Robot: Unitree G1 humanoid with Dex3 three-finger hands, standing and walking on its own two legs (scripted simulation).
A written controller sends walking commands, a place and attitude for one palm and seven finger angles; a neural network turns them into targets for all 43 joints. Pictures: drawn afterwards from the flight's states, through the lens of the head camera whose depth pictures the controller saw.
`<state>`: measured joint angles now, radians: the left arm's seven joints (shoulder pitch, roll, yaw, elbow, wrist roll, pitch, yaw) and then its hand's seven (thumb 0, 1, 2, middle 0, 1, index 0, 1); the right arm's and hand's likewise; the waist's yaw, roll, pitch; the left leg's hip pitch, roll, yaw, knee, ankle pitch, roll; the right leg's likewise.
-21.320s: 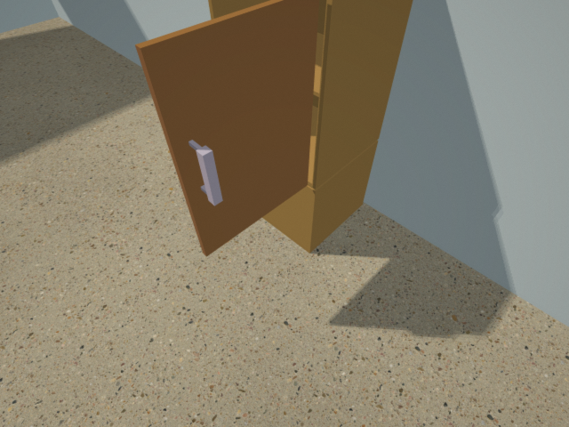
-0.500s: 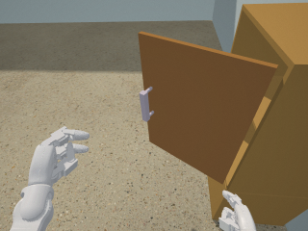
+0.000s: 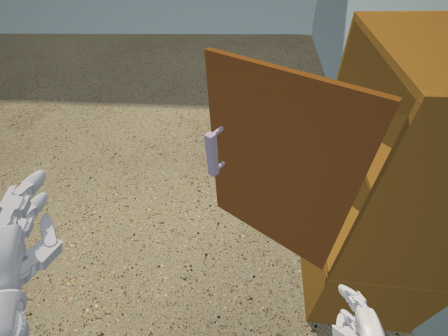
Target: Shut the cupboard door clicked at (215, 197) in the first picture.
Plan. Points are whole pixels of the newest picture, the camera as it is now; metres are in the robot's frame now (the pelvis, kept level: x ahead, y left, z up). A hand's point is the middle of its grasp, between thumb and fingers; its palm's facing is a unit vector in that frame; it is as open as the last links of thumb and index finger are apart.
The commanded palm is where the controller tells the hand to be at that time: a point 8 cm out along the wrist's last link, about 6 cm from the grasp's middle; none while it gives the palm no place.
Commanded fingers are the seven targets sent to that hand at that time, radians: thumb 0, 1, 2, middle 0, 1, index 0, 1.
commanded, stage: draw the hand back to the body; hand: left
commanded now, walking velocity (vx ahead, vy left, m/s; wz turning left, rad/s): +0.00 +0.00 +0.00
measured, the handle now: (216, 151) +0.62 +0.10 -0.03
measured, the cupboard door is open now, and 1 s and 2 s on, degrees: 59 59 59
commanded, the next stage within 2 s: step back with the hand held close in 0.10 s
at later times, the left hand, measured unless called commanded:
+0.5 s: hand (60, 236) +0.20 +0.26 +0.15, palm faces +0.36 -0.80 -0.48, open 7.4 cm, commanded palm +0.14 +0.31 +0.17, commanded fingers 0.00 0.90 0.90 -0.20 -0.30 -0.20 -0.30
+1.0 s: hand out of the picture +0.12 +0.30 +0.16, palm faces +0.47 -0.75 -0.46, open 7.4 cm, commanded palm +0.06 +0.33 +0.17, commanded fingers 0.00 0.90 0.90 -0.20 -0.30 -0.20 -0.30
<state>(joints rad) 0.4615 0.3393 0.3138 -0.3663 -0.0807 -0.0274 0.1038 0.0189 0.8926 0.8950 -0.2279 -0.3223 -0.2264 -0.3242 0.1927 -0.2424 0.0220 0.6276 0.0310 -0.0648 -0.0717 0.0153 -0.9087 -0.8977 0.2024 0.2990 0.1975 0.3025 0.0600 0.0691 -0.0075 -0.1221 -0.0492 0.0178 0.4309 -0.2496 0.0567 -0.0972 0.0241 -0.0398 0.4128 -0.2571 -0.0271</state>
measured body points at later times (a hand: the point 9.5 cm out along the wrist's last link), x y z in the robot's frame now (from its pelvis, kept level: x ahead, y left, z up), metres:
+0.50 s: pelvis +0.00 +0.01 -0.01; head +0.00 -0.01 +0.44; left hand +0.18 +0.30 +0.18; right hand +0.17 -0.25 -0.10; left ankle -0.01 +0.08 -0.74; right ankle -0.02 -0.10 -0.74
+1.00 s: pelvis -0.08 +0.03 -0.02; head -0.08 +0.04 +0.43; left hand +0.09 +0.34 +0.18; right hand +0.09 -0.22 -0.09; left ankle -0.01 +0.08 -0.74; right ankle -0.06 -0.11 -0.74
